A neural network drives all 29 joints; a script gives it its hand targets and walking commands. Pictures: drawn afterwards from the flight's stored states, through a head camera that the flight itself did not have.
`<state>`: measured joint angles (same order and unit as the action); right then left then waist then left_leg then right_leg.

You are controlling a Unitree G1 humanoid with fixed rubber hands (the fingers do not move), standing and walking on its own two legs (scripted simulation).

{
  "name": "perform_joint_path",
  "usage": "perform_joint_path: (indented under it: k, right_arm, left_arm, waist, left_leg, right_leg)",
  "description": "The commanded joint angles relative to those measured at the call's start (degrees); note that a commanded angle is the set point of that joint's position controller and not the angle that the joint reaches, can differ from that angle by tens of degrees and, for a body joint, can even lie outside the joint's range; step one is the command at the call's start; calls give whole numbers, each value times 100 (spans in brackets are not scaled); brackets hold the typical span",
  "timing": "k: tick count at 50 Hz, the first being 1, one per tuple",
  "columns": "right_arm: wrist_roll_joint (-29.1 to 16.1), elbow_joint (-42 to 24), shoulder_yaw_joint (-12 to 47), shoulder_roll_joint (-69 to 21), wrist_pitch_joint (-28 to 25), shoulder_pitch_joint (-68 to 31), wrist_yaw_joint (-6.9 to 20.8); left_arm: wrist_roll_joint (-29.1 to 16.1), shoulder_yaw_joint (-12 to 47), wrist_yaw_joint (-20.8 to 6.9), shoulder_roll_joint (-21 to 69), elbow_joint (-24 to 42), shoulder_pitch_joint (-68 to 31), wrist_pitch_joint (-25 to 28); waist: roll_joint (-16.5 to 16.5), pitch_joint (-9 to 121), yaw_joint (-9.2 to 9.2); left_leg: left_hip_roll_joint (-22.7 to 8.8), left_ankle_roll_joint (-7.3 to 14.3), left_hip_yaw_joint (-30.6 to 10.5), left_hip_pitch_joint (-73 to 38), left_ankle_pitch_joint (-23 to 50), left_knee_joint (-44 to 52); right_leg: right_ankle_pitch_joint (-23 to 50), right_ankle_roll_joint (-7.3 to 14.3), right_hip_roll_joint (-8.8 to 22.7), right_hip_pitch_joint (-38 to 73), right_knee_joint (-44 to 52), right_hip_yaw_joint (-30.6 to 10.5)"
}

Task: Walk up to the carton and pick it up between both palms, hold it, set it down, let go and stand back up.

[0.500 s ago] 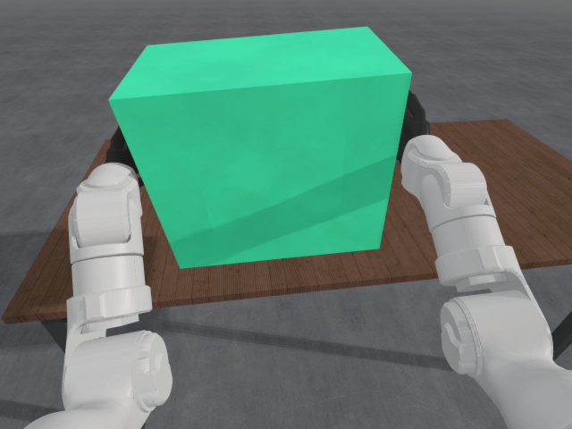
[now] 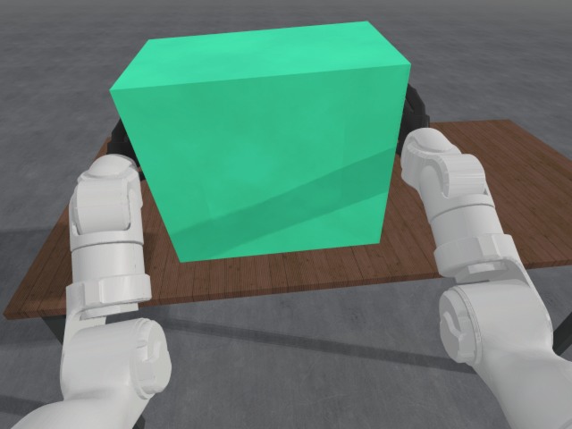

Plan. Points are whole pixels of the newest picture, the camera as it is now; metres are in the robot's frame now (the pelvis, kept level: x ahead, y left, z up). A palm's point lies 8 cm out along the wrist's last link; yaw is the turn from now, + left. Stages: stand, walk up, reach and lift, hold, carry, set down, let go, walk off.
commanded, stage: hold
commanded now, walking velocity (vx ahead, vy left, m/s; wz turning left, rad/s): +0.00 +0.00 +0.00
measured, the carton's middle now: (270, 146) +0.40 +0.00 +0.25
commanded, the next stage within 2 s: none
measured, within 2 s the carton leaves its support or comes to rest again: neither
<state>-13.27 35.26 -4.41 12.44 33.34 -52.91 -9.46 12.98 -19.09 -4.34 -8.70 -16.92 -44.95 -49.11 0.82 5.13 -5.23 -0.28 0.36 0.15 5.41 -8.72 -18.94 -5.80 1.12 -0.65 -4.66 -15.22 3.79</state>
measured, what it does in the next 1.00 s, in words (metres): stands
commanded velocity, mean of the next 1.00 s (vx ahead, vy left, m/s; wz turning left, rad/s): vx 0.00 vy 0.00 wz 0.00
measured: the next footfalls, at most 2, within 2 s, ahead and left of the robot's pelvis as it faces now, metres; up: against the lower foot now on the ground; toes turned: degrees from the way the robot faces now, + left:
none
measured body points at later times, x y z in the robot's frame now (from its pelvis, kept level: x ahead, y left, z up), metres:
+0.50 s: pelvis +0.00 +0.00 +0.00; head -0.07 +0.02 +0.44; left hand +0.39 +0.18 +0.24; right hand +0.38 -0.20 +0.27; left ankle +0.02 +0.11 -0.75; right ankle +0.03 -0.11 -0.75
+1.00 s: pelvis +0.00 +0.00 +0.00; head -0.07 +0.01 +0.44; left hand +0.38 +0.19 +0.25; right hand +0.38 -0.19 +0.27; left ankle +0.02 +0.11 -0.75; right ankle +0.03 -0.11 -0.75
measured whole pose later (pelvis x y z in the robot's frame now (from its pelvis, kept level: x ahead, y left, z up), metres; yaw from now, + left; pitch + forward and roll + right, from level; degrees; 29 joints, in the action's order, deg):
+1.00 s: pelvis +0.00 +0.00 +0.00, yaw +0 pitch -5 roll -1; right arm -13.1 34.1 -4.9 11.9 33.4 -52.2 -9.7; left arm 12.9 -19.0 -4.5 -8.8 -16.0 -44.5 -49.3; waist 0.9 5.0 -5.3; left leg -0.3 0.3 -0.2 5.0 -8.7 -18.9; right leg -5.8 1.2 -0.7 -4.0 -14.9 4.0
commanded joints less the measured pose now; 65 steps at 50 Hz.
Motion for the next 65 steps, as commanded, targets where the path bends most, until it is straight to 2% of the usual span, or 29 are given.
perform_joint_path:
  k: [1,7,9,12,13,14,16,18,19,20,22,24,25,29,31,33,35,36,37,38,44,48,49,54,57,59,62,64,65]
  right_arm:
    - [-990,-1864,1503,-3190,-296,-4137,1051]
    - [-1047,-2026,1563,-3204,-246,-4086,1035]
    - [-1049,-2125,1563,-3184,-258,-4006,1003]
    - [-1019,-2060,1581,-3178,-225,-4044,997]
    - [-1037,-2082,1585,-3161,-242,-3947,1007]
    - [-1052,-2198,1616,-3187,-260,-4092,1021]
    - [-1061,-2254,1581,-3186,-252,-3975,1030]
    - [-1050,-2241,1627,-3118,-226,-4007,1031]
    - [-1024,-2125,1642,-3120,-191,-3891,1016]
    - [-1033,-2125,1637,-3160,-188,-3909,1019]
    - [-1033,-2218,1710,-3267,-190,-3911,1003]
    - [-1062,-2165,1659,-3194,-202,-3962,1017]
    - [-1072,-2233,1675,-3190,-209,-3938,1024]
    - [-994,-2010,1551,-3160,-228,-4028,1043]
    - [-873,-1904,1451,-3116,-238,-4119,1067]
    - [-849,-1790,1408,-3147,-256,-4132,1065]
    - [-909,-1882,1485,-3290,-284,-4183,1093]
    - [-939,-1888,1442,-3302,-298,-4191,1107]
    - [-877,-1719,1385,-3174,-282,-4176,1101]
    - [-861,-1751,1410,-3202,-303,-4270,1109]
    - [-950,-1841,1511,-3278,-291,-4192,1051]
    - [-915,-1665,1392,-3155,-247,-4030,1039]
    - [-935,-1862,1419,-3183,-284,-4141,1056]
    - [-920,-1797,1440,-3148,-238,-4080,1029]
    - [-991,-1924,1494,-3224,-293,-4156,1069]
    - [-1007,-1946,1521,-3275,-295,-4162,1074]
    - [-1041,-2174,1615,-3270,-329,-4080,1069]
    - [-1004,-2096,1585,-3170,-297,-4068,1046]
    - [-1034,-2128,1601,-3213,-288,-4071,1050]
  left_arm:
    - [-1215,2036,-944,2710,1376,-4635,561]
    - [-1245,2112,-966,2704,1633,-4632,540]
    - [-1273,2201,-969,2736,1668,-4523,521]
    - [-1219,2060,-1000,2669,1571,-4514,517]
    - [-1256,2169,-986,2699,1777,-4587,548]
    - [-1260,2158,-968,2696,1763,-4604,553]
    - [-1356,2309,-928,2745,2005,-4709,572]
    - [-1301,2203,-930,2720,1781,-4514,510]
    - [-1227,2130,-956,2684,1667,-4367,470]
    - [-1201,2130,-974,2688,1745,-4467,457]
    - [-1202,2060,-997,2629,1728,-4359,467]
    - [-1249,2156,-967,2648,1828,-4567,508]
    - [-1242,2139,-958,2665,1766,-4437,481]
    - [-1216,2110,-964,2666,1707,-4579,473]
    - [-1151,2048,-974,2669,1382,-4600,465]
    - [-1146,2059,-990,2627,1407,-4734,514]
    - [-1189,2067,-969,2680,1439,-4734,559]
    - [-1245,2117,-958,2722,1587,-4877,597]
    - [-1221,2087,-951,2688,1398,-4850,579]
    - [-1227,2053,-946,2713,1361,-4861,581]
    - [-1215,1994,-967,2682,1331,-4647,566]
    - [-1227,2051,-986,2701,1385,-4731,559]
    - [-1273,2072,-983,2700,1462,-4726,570]
    - [-1134,1950,-1019,2610,1330,-4625,510]
    - [-1232,2113,-974,2695,1657,-4850,585]
    - [-1296,2109,-943,2714,1648,-4823,617]
    - [-1365,2266,-899,2797,1771,-4707,630]
    - [-1285,2169,-905,2745,1632,-4568,571]
    - [-1243,2099,-917,2659,1636,-4540,559]
  waist:
    - [-308,2392,-35]
    - [-279,2284,-45]
    - [-359,2345,-116]
    - [-184,2239,-71]
    - [-287,2269,-100]
    - [-310,2425,-41]
    - [-369,2559,-112]
    - [-349,2370,-67]
    - [-199,2267,-76]
    - [-262,2254,-49]
    - [-41,2284,-12]
    - [-307,2412,-19]
    - [-253,2283,27]
    - [-317,2287,-50]
    - [-202,2076,-27]
    - [-285,2137,-24]
    - [-265,2286,39]
    - [-363,2446,-19]
    - [-327,2267,-66]
    - [-265,2270,-14]
    - [-172,2413,-20]
    - [-343,2167,-99]
    - [-283,2296,-81]
    - [-190,2159,-63]
    - [-382,2392,-61]
    - [-283,2409,-38]
    - [-358,2604,-80]
    - [-344,2461,-56]
    - [-254,2415,18]
  left_leg:
    - [248,-149,-13,104,940,284]
    - [272,-151,-21,1,1043,313]
    - [246,-158,-40,-30,1118,285]
    - [251,-109,-7,-17,1025,321]
    - [241,-167,-25,-11,1039,308]
    - [263,-164,-40,-19,1073,270]
    - [238,-201,-62,-113,1277,235]
    - [246,-204,-44,-142,1259,234]
    - [257,-175,-31,-82,1129,258]
    - [247,-154,-22,-50,1054,302]
    - [269,-109,-31,-5,1034,355]
    - [243,-158,-32,-76,1148,292]
    - [243,-173,-35,-39,1153,304]
    - [257,-160,-2,39,760,351]
    - [238,-104,0,189,469,407]
    - [246,-105,13,263,376,451]
    - [235,-89,3,240,575,402]
    - [232,-116,-4,96,676,370]
    - [238,-124,14,156,532,375]
    - [220,-105,-9,194,443,398]
    - [247,-92,3,125,842,316]
    - [214,-146,-41,118,802,359]
    - [208,-135,-61,152,815,352]
    - [257,-112,7,141,689,370]
    - [242,-146,-18,133,805,319]
    - [225,-136,-28,112,849,324]
    - [223,-197,-66,-76,1236,235]
    - [230,-175,-41,-9,1063,261]
    - [235,-115,-19,64,990,303]
  right_leg:
    - [997,-128,-201,1536,-95,-292]
    - [1102,-134,-209,1406,-69,-278]
    - [1204,-139,-238,1502,-80,-280]
    - [1155,-149,-214,1435,-74,-286]
    - [1130,-140,-231,1437,-105,-259]
    - [1140,-132,-220,1458,-120,-288]
    - [1240,-110,-241,1468,-142,-242]
    - [1204,-120,-260,1383,-91,-244]
    - [1194,-135,-246,1432,-61,-244]
    - [1154,-140,-229,1466,-94,-245]
    - [1255,-169,-184,1534,-52,-294]
    - [1191,-142,-220,1482,-110,-284]
    - [1183,-148,-238,1428,-68,-275]
    - [828,-132,-219,1412,-47,-254]
    - [563,-125,-196,1322,-19,-280]
    - [512,-126,-175,1333,-28,-266]
    - [718,-133,-173,1474,-69,-291]
    - [772,-126,-181,1427,-83,-290]
    - [605,-125,-188,1352,-38,-276]
    - [521,-117,-178,1354,-49,-276]
    - [1016,-152,-197,1587,-77,-305]
    - [821,-104,-207,1349,-30,-266]
    - [818,-111,-232,1444,-63,-241]
    - [826,-134,-171,1473,-60,-289]
    - [863,-127,-188,1482,-92,-300]
    - [923,-143,-229,1437,-97,-271]
    - [1232,-130,-241,1486,-116,-277]
    - [1075,-131,-232,1502,-83,-266]
    - [1057,-152,-235,1564,-62,-285]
